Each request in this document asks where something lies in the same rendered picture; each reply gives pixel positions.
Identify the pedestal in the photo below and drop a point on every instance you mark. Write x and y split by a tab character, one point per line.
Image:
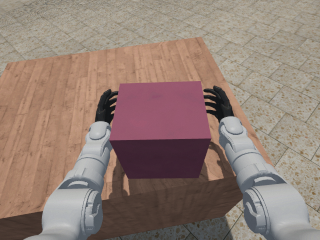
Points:
47	106

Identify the left robot upper arm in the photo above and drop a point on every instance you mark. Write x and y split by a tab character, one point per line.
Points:
71	214

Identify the carton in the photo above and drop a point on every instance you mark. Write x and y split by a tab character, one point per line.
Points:
160	130

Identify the robot left hand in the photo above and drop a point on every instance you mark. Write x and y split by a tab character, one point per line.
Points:
103	112

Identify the left robot forearm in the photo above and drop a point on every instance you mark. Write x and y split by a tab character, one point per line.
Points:
91	165

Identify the right robot forearm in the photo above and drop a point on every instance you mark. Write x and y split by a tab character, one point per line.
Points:
246	161

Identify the robot right hand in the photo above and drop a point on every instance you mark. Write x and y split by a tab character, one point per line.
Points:
222	106

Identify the right robot upper arm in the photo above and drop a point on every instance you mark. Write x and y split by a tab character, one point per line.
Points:
277	212

